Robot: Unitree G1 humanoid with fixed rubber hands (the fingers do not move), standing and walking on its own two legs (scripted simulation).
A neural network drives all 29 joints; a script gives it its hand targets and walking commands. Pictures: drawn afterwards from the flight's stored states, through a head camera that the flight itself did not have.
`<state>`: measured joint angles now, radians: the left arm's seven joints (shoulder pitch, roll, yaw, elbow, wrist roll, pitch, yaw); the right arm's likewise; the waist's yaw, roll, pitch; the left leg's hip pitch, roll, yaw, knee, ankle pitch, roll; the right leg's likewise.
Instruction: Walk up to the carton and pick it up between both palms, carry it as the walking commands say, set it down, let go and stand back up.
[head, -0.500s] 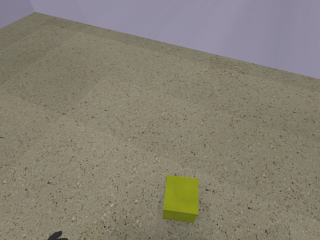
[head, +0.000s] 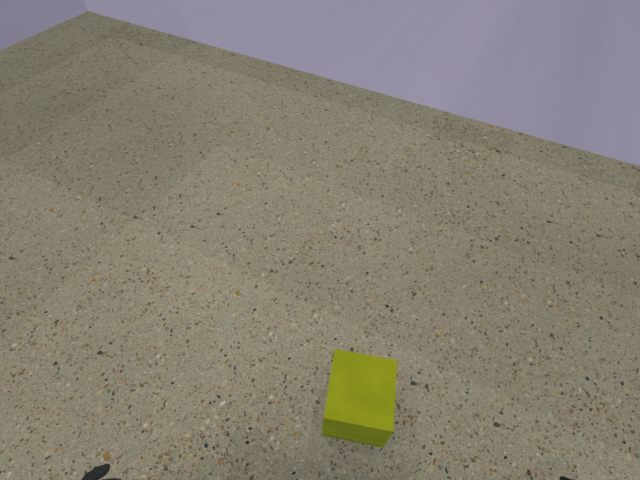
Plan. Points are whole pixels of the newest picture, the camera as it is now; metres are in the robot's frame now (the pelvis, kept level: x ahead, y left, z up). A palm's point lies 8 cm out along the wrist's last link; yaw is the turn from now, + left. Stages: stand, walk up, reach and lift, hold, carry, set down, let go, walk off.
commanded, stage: walk up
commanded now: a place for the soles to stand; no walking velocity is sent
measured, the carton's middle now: (358, 398) +0.42 -0.08 -0.67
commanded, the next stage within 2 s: reach and lift in 0.44 s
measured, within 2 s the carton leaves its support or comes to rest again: neither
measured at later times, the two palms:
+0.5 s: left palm out of the picture +0.09 +0.30 -0.11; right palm out of the picture +0.11 -0.31 -0.10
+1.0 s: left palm (173, 431) +0.20 +0.24 -0.14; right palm (542, 455) +0.20 -0.29 -0.14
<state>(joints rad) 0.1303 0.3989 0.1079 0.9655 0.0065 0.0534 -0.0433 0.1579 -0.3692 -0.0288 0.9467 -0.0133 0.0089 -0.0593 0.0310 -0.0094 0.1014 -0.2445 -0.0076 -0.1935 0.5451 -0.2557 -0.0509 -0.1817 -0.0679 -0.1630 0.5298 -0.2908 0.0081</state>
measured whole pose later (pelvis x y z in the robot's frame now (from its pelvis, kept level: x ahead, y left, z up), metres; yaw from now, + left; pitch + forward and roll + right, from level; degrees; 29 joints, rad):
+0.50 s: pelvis +0.00 +0.00 +0.00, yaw -1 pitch -2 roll -1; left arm 0.18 0.34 0.12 0.80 0.01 0.11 -0.04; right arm 0.15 -0.37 -0.09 0.82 -0.06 0.09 -0.01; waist 0.03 0.01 0.13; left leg -0.27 0.01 -0.12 0.59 -0.28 -0.05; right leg -0.22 -0.06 -0.13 0.58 -0.31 0.01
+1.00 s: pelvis -0.04 +0.02 -0.05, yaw -8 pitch +11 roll +1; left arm -0.07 0.17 0.16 0.48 -0.01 0.27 0.02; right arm -0.24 -0.36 -0.17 0.62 -0.09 0.24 0.10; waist 0.05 0.02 0.17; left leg -0.71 0.03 0.03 0.89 -0.36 -0.03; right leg -0.74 -0.04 0.03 0.91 -0.35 0.03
